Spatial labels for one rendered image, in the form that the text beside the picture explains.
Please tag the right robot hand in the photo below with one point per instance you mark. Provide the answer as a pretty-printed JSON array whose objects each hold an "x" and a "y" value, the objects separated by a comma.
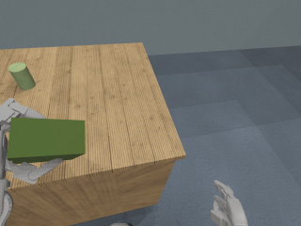
[{"x": 232, "y": 212}]

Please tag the table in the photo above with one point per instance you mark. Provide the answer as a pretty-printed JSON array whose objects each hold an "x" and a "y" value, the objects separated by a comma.
[{"x": 130, "y": 138}]

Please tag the left robot hand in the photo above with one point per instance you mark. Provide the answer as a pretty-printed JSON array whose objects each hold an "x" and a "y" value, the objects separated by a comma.
[{"x": 26, "y": 171}]

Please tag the sponge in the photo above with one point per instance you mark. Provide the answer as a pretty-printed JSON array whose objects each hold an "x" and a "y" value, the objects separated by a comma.
[{"x": 34, "y": 140}]

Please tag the left robot forearm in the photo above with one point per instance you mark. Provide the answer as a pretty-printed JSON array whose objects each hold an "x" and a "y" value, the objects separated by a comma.
[{"x": 6, "y": 201}]

